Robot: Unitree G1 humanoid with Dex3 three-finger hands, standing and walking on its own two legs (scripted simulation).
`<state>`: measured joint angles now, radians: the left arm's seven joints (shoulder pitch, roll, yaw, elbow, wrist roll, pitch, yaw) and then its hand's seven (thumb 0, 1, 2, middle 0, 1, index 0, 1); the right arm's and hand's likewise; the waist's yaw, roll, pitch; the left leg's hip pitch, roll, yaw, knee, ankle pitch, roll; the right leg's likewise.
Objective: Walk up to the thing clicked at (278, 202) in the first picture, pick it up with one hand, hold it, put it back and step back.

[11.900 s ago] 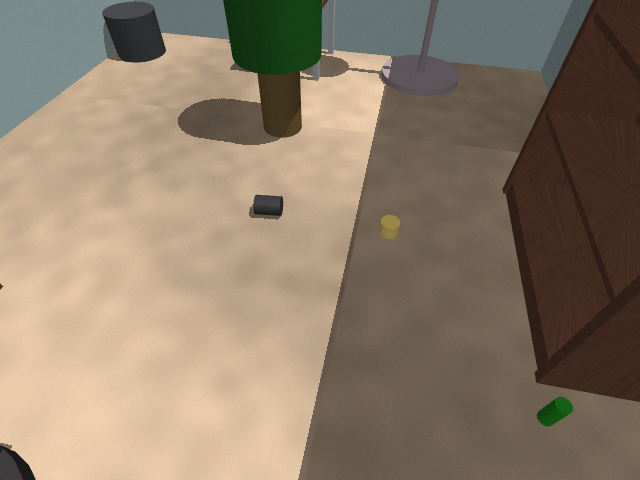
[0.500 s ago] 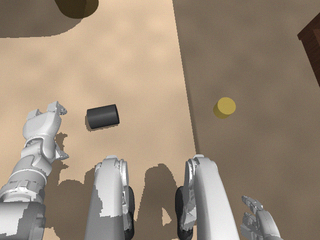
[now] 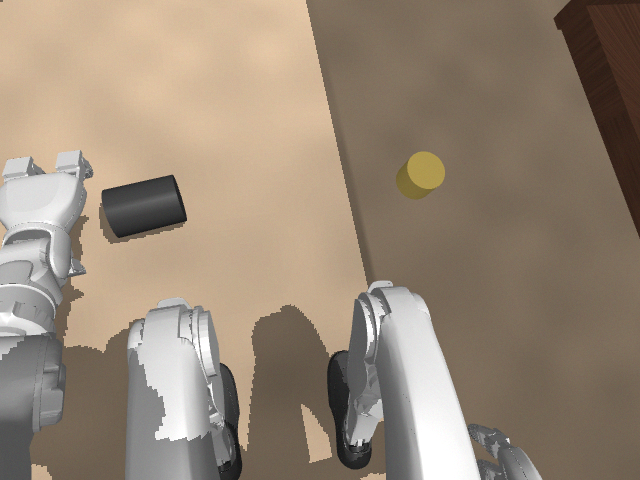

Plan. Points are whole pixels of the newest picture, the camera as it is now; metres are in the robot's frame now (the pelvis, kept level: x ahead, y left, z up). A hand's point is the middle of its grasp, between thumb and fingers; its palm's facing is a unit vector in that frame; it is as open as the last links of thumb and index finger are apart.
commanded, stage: rise first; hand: left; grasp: from above
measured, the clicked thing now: (146, 205) +0.52 +0.25 -0.34
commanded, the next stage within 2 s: none
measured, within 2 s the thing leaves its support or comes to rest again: neither
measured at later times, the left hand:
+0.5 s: hand (88, 211) +0.46 +0.29 -0.20, palm faces -0.43 -0.11 -0.89, open 14.0 cm
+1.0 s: hand (94, 208) +0.47 +0.29 -0.21, palm faces -0.42 -0.09 -0.90, open 14.1 cm
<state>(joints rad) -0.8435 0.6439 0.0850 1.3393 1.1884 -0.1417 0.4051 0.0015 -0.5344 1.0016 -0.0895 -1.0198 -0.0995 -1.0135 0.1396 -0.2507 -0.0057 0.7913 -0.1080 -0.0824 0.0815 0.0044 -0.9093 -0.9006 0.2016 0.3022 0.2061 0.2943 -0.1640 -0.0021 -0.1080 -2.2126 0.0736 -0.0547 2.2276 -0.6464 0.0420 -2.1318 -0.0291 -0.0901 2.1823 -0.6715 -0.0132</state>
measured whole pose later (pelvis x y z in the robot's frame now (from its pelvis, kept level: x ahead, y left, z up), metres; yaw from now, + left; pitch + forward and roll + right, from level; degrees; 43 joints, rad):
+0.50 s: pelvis +0.01 -0.01 -0.03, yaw -1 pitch +36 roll -6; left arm -0.94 0.70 0.14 1.42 1.18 -0.12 0.40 0.00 -0.52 0.97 -0.09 -1.04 -0.11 -1.03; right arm 0.15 -0.27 0.03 0.79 -0.14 -0.09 0.12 0.00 -0.92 -0.90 0.20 0.30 0.21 0.29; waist -0.20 -0.01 -0.05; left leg -2.28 0.08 -0.09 2.32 -0.68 0.03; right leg -2.20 -0.02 -0.11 2.27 -0.69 -0.03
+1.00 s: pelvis +0.01 +0.00 -0.04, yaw -3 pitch +34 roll -8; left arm -0.96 0.73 0.12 1.45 1.19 -0.11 0.41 0.00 -0.53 0.98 -0.08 -1.05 -0.10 -1.03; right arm 0.15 -0.27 0.06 0.76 -0.14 -0.09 0.13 0.00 -0.91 -0.90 0.20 0.30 0.21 0.29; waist -0.23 -0.02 -0.04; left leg -2.32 0.09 -0.10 2.38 -0.68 0.04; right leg -2.23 -0.01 -0.12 2.31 -0.68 -0.01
